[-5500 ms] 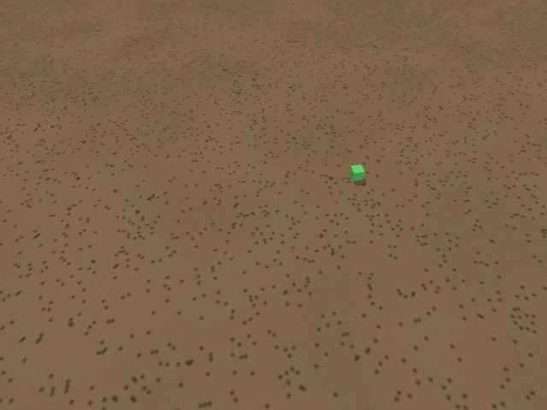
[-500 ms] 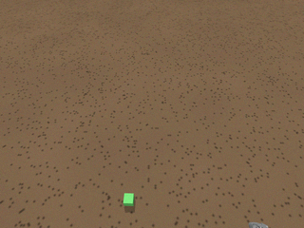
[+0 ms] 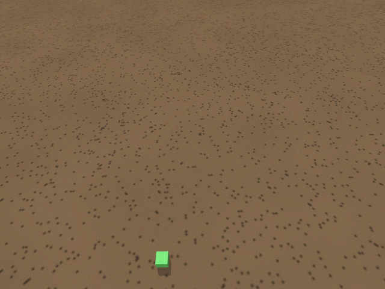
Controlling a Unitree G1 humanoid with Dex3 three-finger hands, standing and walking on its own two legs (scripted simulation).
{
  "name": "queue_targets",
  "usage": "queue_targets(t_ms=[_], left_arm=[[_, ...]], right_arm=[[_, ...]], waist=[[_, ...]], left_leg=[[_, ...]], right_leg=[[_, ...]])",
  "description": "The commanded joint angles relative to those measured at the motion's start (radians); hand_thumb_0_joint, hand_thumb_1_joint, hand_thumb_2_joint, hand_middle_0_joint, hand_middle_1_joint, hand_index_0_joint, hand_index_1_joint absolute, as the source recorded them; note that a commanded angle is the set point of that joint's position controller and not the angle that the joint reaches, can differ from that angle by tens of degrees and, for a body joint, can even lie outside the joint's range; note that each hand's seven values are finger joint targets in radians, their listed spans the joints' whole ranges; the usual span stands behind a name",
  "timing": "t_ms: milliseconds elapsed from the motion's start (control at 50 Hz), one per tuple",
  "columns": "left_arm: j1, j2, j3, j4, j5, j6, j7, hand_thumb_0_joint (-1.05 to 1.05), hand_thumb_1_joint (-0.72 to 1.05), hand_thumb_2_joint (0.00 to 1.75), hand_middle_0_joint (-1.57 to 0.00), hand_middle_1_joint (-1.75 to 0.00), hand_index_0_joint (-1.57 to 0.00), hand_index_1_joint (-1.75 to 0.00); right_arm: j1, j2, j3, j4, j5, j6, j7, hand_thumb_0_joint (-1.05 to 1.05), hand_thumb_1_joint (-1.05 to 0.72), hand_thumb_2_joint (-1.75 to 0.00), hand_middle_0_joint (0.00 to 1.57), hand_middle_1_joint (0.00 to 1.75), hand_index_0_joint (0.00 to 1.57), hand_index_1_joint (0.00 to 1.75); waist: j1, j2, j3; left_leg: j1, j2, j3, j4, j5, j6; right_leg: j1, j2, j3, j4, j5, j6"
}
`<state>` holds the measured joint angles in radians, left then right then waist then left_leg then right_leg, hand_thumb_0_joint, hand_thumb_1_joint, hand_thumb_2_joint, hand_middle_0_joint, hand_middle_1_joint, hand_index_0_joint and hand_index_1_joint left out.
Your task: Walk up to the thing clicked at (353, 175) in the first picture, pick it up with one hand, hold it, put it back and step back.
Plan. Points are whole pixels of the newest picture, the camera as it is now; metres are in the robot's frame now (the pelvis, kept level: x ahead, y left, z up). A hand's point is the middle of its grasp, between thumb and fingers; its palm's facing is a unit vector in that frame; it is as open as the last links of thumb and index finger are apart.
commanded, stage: walk up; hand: left
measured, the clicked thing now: (162, 259) +0.39 +0.18 -0.75
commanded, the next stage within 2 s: stand in 0.32 s
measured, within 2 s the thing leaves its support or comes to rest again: neither
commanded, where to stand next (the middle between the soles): +0.00 +0.00 m, yaw -1 degrees
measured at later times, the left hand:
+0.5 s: hand out of the picture +0.10 +0.25 -0.15, palm faces -0.02 -0.94 -0.35, open 7.4 cm
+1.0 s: hand out of the picture +0.07 +0.25 -0.15, palm faces +0.00 -0.94 -0.35, open 7.4 cm
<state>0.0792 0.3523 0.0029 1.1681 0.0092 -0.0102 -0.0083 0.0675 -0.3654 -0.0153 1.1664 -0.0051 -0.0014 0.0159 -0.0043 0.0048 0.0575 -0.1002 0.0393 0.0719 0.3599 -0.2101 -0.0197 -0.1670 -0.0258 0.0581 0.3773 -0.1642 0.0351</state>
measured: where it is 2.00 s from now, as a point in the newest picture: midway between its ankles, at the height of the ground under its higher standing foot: outside the picture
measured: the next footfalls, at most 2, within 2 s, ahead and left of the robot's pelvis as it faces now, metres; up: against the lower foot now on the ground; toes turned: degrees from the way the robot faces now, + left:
none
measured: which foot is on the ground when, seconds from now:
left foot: down 0.00-1.00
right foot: down 0.00-1.00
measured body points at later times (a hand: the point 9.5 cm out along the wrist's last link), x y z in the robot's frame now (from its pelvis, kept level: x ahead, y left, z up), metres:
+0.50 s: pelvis +0.01 +0.00 +0.00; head +0.02 -0.01 +0.45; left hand +0.10 +0.30 -0.13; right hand +0.09 -0.31 -0.13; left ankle -0.01 +0.13 -0.75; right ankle +0.03 -0.14 -0.75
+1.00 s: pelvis +0.00 -0.01 +0.00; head +0.01 -0.01 +0.45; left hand +0.07 +0.30 -0.13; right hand +0.09 -0.31 -0.13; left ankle -0.01 +0.13 -0.75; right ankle +0.03 -0.14 -0.75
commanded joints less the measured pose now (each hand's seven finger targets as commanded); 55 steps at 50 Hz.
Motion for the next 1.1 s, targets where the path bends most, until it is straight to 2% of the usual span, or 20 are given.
queue_targets(t_ms=[0, 160, 280, 300, 380, 420, 620, 660, 740, 760, 860, 920, 980, 1080], left_arm=[[-0.056, 0.218, 0.038, -0.064, -0.004, -0.024, 0.016, 0.00, 0.90, 0.90, -0.20, -0.30, -0.20, -0.30], [-0.060, 0.207, 0.040, -0.070, -0.003, -0.019, 0.016, 0.00, 0.90, 0.90, -0.20, -0.30, -0.20, -0.30], [-0.059, 0.204, 0.043, -0.075, -0.005, -0.016, 0.017, 0.00, 0.90, 0.90, -0.20, -0.30, -0.20, -0.30], [-0.058, 0.208, 0.044, -0.080, -0.005, -0.018, 0.017, 0.00, 0.90, 0.90, -0.20, -0.30, -0.20, -0.30], [-0.050, 0.209, 0.047, -0.085, -0.003, -0.020, 0.018, 0.00, 0.90, 0.90, -0.20, -0.30, -0.20, -0.30], [-0.046, 0.209, 0.047, -0.087, -0.005, -0.020, 0.018, 0.00, 0.90, 0.90, -0.20, -0.30, -0.20, -0.30], [-0.052, 0.210, 0.042, -0.095, -0.002, -0.020, 0.017, 0.00, 0.90, 0.90, -0.20, -0.30, -0.20, -0.30], [-0.052, 0.214, 0.043, -0.098, 0.000, -0.021, 0.018, 0.00, 0.90, 0.90, -0.20, -0.30, -0.20, -0.30], [-0.050, 0.216, 0.043, -0.100, -0.001, -0.021, 0.017, 0.00, 0.90, 0.90, -0.20, -0.30, -0.20, -0.30], [-0.042, 0.215, 0.042, -0.100, -0.001, -0.022, 0.015, 0.00, 0.90, 0.90, -0.20, -0.30, -0.20, -0.30], [-0.038, 0.216, 0.040, -0.097, -0.001, -0.022, 0.014, 0.00, 0.90, 0.90, -0.20, -0.30, -0.20, -0.30], [-0.033, 0.215, 0.040, -0.098, -0.002, -0.024, 0.015, 0.00, 0.90, 0.90, -0.20, -0.30, -0.20, -0.30], [-0.030, 0.224, 0.041, -0.096, -0.001, -0.022, 0.015, 0.00, 0.90, 0.90, -0.20, -0.30, -0.20, -0.30], [-0.016, 0.218, 0.040, -0.098, -0.001, -0.020, 0.014, 0.00, 0.90, 0.90, -0.20, -0.30, -0.20, -0.30]], right_arm=[[-0.068, -0.212, -0.041, -0.069, 0.001, -0.023, -0.012, 0.00, -0.90, -0.90, 0.20, 0.30, 0.20, 0.30], [-0.041, -0.208, -0.042, -0.065, -0.001, -0.023, -0.015, 0.00, -0.90, -0.90, 0.20, 0.30, 0.20, 0.30], [-0.029, -0.205, -0.042, -0.068, -0.002, -0.026, -0.017, 0.00, -0.90, -0.90, 0.20, 0.30, 0.20, 0.30], [-0.046, -0.187, -0.036, -0.075, -0.003, -0.025, -0.017, 0.00, -0.90, -0.90, 0.20, 0.30, 0.20, 0.30], [-0.030, -0.200, -0.040, -0.079, -0.003, -0.026, -0.020, 0.00, -0.90, -0.90, 0.20, 0.30, 0.20, 0.30], [-0.036, -0.204, -0.042, -0.079, -0.004, -0.027, -0.020, 0.00, -0.90, -0.90, 0.20, 0.30, 0.20, 0.30], [-0.037, -0.193, -0.038, -0.081, -0.005, -0.021, -0.017, 0.00, -0.90, -0.90, 0.20, 0.30, 0.20, 0.30], [-0.036, -0.200, -0.042, -0.083, -0.006, -0.020, -0.016, 0.00, -0.90, -0.90, 0.20, 0.30, 0.20, 0.30], [-0.032, -0.195, -0.040, -0.086, -0.006, -0.021, -0.015, 0.00, -0.90, -0.90, 0.20, 0.30, 0.20, 0.30], [-0.037, -0.199, -0.040, -0.086, -0.007, -0.023, -0.015, 0.00, -0.90, -0.90, 0.20, 0.30, 0.20, 0.30], [-0.035, -0.192, -0.036, -0.087, -0.005, -0.023, -0.014, 0.00, -0.90, -0.90, 0.20, 0.30, 0.20, 0.30], [-0.034, -0.198, -0.038, -0.088, -0.003, -0.022, -0.014, 0.00, -0.90, -0.90, 0.20, 0.30, 0.20, 0.30], [-0.020, -0.192, -0.036, -0.083, -0.005, -0.021, -0.014, 0.00, -0.90, -0.90, 0.20, 0.30, 0.20, 0.30], [-0.020, -0.202, -0.039, -0.085, -0.005, -0.022, -0.015, 0.00, -0.90, -0.90, 0.20, 0.30, 0.20, 0.30]], waist=[[0.001, -0.020, -0.083], [-0.001, -0.018, -0.063], [-0.001, -0.012, -0.081], [-0.001, -0.021, -0.072], [-0.009, -0.016, -0.115], [-0.007, -0.005, -0.123], [-0.009, -0.012, -0.069], [-0.011, -0.008, -0.091], [-0.011, -0.005, -0.079], [-0.006, 0.000, -0.091], [-0.004, -0.007, -0.066], [-0.003, -0.012, -0.082], [-0.006, -0.018, -0.062], [-0.001, 0.001, -0.083]], left_leg=[[0.020, 0.093, -0.083, -0.077, 0.032, 0.042], [-0.008, 0.092, -0.087, -0.092, 0.017, 0.041], [0.007, 0.098, -0.079, -0.090, 0.060, 0.042], [0.003, 0.104, -0.108, -0.095, 0.133, 0.030], [0.040, 0.106, -0.099, -0.078, 0.201, 0.031], [0.062, 0.107, -0.097, -0.077, 0.205, 0.028], [0.020, 0.102, -0.102, -0.099, 0.094, 0.024], [0.035, 0.104, -0.103, -0.091, 0.113, 0.027], [0.015, 0.104, -0.104, -0.100, 0.085, 0.025], [0.028, 0.107, -0.106, -0.099, 0.109, 0.027], [0.013, 0.104, -0.111, -0.109, 0.087, 0.026], [0.031, 0.104, -0.110, -0.098, 0.102, 0.030], [0.020, 0.100, -0.113, -0.105, 0.069, 0.027], [0.026, 0.105, -0.113, -0.105, 0.079, 0.028]], right_leg=[[-0.002, -0.089, 0.060, -0.064, 0.110, -0.048], [0.006, -0.082, 0.060, -0.061, 0.104, -0.045], [0.016, -0.083, 0.056, -0.045, 0.149, -0.045], [0.020, -0.087, 0.058, -0.052, 0.180, -0.042], [0.051, -0.095, 0.054, -0.053, 0.243, -0.041], [0.045, -0.096, 0.053, -0.059, 0.240, -0.040], [0.030, -0.096, 0.053, -0.103, 0.144, -0.039], [0.036, -0.101, 0.053, -0.101, 0.164, -0.042], [0.039, -0.098, 0.052, -0.101, 0.139, -0.042], [0.041, -0.101, 0.051, -0.096, 0.158, -0.044], [0.029, -0.095, 0.047, -0.104, 0.121, -0.041], [0.031, -0.097, 0.047, -0.105, 0.136, -0.041], [0.020, -0.094, 0.045, -0.110, 0.090, -0.041], [0.029, -0.098, 0.048, -0.098, 0.115, -0.048]])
